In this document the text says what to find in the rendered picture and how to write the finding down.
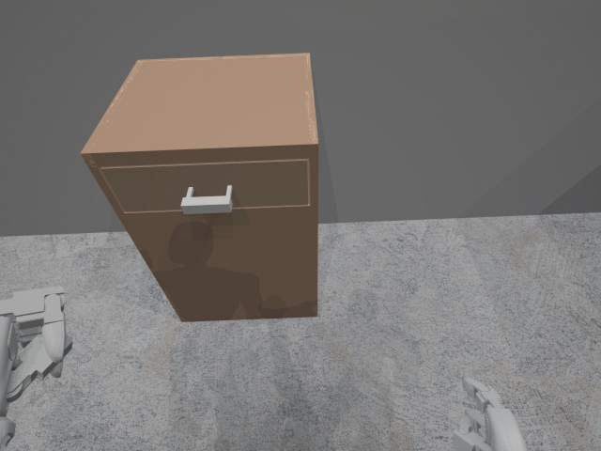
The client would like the handle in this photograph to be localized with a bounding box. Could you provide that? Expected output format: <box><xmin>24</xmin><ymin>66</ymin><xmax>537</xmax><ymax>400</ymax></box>
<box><xmin>181</xmin><ymin>185</ymin><xmax>233</xmax><ymax>214</ymax></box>

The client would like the cabinet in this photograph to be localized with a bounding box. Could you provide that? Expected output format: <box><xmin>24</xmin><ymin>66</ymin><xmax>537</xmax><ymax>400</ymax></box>
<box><xmin>80</xmin><ymin>53</ymin><xmax>318</xmax><ymax>322</ymax></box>

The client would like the robot right hand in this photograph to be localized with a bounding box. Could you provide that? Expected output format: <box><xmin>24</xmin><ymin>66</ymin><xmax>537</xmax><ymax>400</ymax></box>
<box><xmin>453</xmin><ymin>377</ymin><xmax>528</xmax><ymax>451</ymax></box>

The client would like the robot left hand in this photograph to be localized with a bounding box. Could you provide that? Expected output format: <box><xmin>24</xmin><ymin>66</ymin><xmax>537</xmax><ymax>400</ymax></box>
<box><xmin>0</xmin><ymin>286</ymin><xmax>73</xmax><ymax>417</ymax></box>

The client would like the drawer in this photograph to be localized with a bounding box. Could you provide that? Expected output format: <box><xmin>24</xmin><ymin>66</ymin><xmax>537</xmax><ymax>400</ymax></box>
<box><xmin>101</xmin><ymin>159</ymin><xmax>308</xmax><ymax>212</ymax></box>

